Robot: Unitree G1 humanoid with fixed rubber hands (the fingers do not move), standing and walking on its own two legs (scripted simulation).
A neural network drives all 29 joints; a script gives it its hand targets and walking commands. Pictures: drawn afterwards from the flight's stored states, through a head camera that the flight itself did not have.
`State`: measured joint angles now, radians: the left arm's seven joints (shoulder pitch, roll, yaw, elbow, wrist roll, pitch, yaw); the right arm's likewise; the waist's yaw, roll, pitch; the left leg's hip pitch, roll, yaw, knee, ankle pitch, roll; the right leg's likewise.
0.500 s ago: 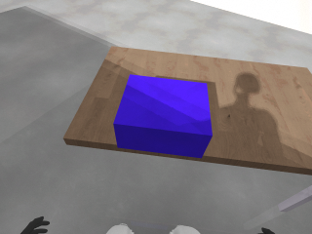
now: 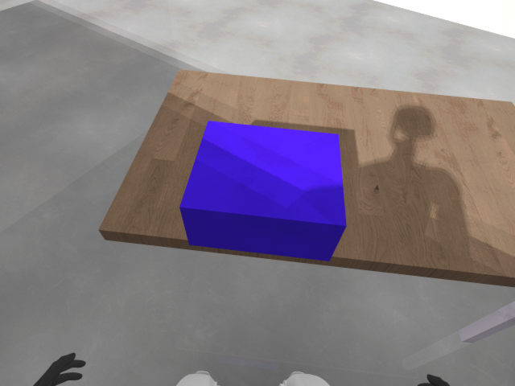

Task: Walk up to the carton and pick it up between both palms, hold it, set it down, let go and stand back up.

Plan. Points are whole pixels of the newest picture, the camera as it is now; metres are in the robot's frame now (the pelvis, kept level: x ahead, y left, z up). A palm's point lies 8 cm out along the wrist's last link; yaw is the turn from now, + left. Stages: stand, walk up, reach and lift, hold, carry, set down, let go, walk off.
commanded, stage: walk up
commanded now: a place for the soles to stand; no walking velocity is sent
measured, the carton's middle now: (266, 187) +0.55 -0.03 -0.09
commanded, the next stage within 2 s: reach and lift in 0.46 s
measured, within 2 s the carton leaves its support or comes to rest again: neither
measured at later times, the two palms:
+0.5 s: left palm out of the picture +0.14 +0.31 -0.07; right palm out of the picture +0.10 -0.30 -0.09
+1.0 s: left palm (83, 356) +0.19 +0.26 -0.06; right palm (433, 381) +0.15 -0.27 -0.06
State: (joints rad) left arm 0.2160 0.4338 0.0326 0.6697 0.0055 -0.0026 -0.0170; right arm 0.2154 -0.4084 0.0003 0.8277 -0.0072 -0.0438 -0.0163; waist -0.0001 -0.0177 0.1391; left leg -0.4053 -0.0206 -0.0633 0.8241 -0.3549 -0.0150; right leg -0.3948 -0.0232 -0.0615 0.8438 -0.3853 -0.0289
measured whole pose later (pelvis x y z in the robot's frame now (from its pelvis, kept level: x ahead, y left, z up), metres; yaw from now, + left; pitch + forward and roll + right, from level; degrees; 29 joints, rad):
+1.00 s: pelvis +0.00 -0.01 +0.01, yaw -1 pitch -4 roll +0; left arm 0.07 0.32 0.08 0.59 0.00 0.22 0.00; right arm 0.14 -0.21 -0.08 0.80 -0.08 -0.27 -0.02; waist 0.00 -0.03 0.10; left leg -0.34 0.03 -0.06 0.72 -0.32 -0.03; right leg -0.33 0.03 -0.06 0.72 -0.33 -0.04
